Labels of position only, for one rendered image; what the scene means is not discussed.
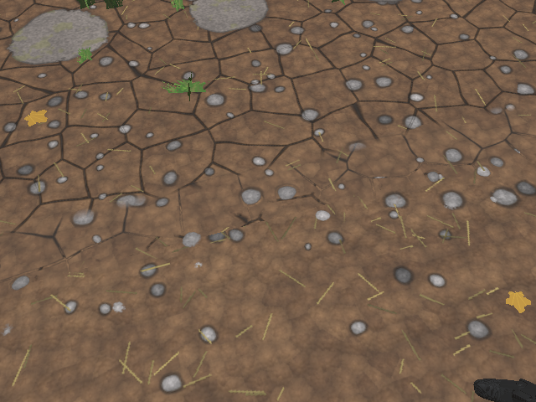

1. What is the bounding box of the robot right hand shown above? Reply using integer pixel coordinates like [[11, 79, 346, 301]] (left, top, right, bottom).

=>
[[474, 379, 536, 402]]

